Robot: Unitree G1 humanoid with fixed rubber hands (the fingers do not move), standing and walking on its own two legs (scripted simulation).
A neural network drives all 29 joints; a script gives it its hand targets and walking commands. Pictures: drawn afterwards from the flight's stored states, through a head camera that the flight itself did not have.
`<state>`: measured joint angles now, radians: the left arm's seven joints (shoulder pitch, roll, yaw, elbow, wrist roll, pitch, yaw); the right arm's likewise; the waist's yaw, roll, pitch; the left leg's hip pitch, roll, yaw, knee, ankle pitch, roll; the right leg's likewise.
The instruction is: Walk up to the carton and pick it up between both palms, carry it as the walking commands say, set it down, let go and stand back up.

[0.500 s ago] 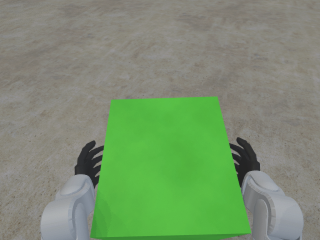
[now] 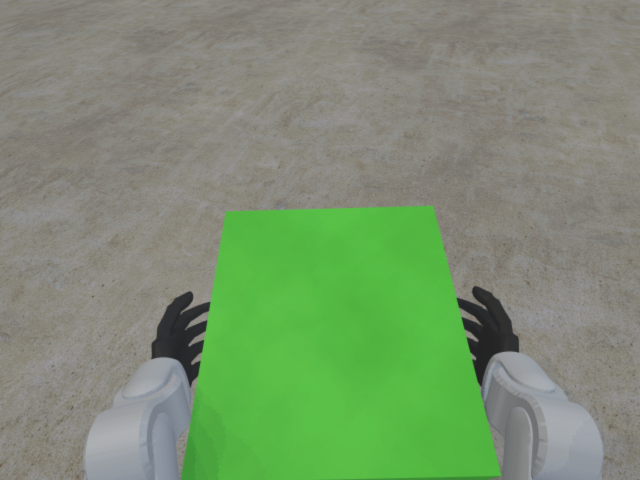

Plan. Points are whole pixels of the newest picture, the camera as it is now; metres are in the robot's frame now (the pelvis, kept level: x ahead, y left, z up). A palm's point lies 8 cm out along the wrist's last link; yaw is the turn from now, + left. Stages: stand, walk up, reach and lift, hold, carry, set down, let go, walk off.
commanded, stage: carry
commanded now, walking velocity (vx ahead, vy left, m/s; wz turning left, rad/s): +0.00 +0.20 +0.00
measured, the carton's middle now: (332, 356) +0.26 +0.00 +0.03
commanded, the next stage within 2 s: none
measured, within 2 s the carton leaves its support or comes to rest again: neither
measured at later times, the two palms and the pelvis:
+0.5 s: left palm (12, 382) +0.21 +0.34 +0.09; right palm (328, 384) +0.20 +0.00 +0.09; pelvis -0.02 +0.18 -0.01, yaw -1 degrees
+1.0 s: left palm out of the picture +0.19 +0.44 +0.08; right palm (225, 406) +0.18 +0.10 +0.10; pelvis -0.05 +0.27 -0.01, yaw -1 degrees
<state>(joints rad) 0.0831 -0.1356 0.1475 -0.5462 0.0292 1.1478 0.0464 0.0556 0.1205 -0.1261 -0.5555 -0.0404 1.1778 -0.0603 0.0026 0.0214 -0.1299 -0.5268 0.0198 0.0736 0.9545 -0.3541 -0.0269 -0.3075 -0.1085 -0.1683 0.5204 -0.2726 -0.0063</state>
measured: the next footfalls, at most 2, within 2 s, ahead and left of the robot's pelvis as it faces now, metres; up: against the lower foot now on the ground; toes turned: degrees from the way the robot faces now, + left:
left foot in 0.20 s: +0.05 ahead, +0.22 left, +0.00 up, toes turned +10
right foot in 0.54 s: -0.01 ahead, +0.10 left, +0.00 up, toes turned -11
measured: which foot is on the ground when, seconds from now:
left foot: up 0.00-0.18, down 0.20-0.84, up 0.86-0.92, down 0.94-1.00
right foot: down 0.00-0.20, up 0.22-0.52, down 0.54-0.96, up 0.98-1.00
